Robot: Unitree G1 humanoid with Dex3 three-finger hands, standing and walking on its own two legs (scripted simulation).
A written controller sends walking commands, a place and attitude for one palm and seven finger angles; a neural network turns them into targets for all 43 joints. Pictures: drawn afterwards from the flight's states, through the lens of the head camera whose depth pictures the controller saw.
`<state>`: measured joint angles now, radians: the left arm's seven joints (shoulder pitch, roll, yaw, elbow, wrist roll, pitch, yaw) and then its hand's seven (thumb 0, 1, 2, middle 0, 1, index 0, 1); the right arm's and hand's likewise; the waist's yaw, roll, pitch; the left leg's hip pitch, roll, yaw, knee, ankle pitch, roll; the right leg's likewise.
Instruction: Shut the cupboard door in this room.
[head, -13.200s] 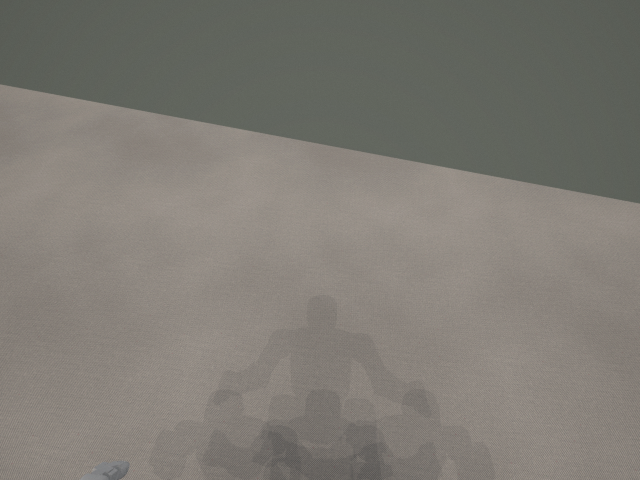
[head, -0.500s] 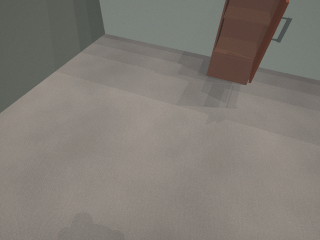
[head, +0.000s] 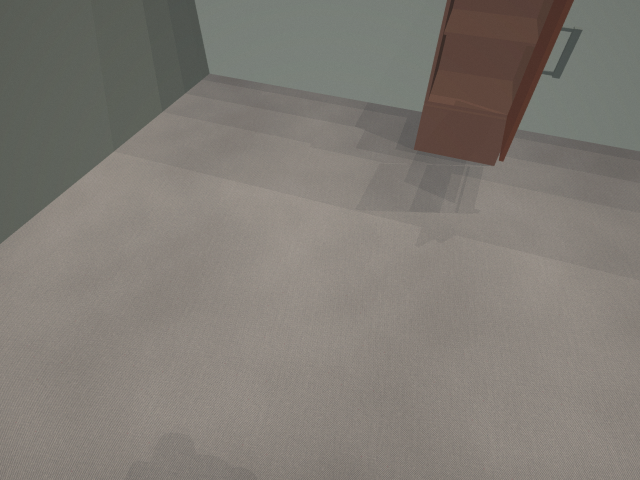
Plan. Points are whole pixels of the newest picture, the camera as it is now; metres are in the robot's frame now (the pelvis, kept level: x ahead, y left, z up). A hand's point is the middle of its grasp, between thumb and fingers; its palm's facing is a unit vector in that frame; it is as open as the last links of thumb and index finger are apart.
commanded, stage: stand and wait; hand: left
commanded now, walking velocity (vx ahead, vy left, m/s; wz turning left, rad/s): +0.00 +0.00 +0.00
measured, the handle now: (559, 52) +1.43 -0.72 -0.05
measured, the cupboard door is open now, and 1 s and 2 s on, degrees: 86 86 86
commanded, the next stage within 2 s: turn or walk to find it in 0.02 s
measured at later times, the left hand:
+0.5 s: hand out of the picture -0.01 +0.19 -0.20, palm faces +0.22 -0.95 -0.20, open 7.4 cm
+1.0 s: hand out of the picture -0.02 +0.12 -0.16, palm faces +0.31 -0.92 -0.26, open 7.4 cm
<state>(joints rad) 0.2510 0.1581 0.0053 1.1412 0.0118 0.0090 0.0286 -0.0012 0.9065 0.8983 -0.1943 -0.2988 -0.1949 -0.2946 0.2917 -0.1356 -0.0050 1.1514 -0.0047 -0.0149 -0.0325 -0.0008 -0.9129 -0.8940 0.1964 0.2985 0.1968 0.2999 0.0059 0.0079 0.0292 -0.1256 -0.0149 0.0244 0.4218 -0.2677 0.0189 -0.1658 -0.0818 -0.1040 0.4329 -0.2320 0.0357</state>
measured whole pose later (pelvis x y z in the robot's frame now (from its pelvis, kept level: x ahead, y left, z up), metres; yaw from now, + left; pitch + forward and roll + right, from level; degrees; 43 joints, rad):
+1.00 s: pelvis -0.01 -0.07 +0.00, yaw +17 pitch -1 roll +3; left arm 0.23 0.15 0.01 1.01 0.02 0.01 0.01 0.00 0.90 0.90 -0.20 -0.30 -0.20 -0.30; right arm 0.20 -0.22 -0.06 1.03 -0.01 0.04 -0.01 0.00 -0.91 -0.89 0.20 0.30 0.20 0.30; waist 0.00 0.04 0.03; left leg -0.35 -0.01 -0.03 0.83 -0.43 -0.02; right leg -0.22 -0.04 -0.08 0.50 -0.28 -0.05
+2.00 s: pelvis -0.06 -0.10 -0.01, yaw +35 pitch +1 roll +1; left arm 0.11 0.21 0.05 0.95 0.01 0.02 0.02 0.00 0.91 0.90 -0.19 -0.30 -0.20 -0.29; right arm 0.29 -0.20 -0.06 1.03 -0.02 0.04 -0.01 0.00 -0.91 -0.89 0.20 0.30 0.20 0.30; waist -0.04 0.04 0.06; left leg -0.32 -0.05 -0.14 0.51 -0.21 -0.03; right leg -0.26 -0.02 -0.05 0.54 -0.31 0.04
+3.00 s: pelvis -0.08 -0.16 -0.01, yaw +62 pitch -2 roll +2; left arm 0.18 0.16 0.03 0.91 0.02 0.01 0.01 0.00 0.90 0.90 -0.20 -0.30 -0.20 -0.30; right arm 0.21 -0.25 -0.09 0.98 -0.02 0.08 0.01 0.00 -0.91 -0.89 0.20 0.30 0.20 0.30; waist -0.01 0.05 0.07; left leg -0.45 -0.03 -0.05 1.09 -0.43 -0.03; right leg -0.25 -0.08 -0.14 0.56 -0.27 -0.03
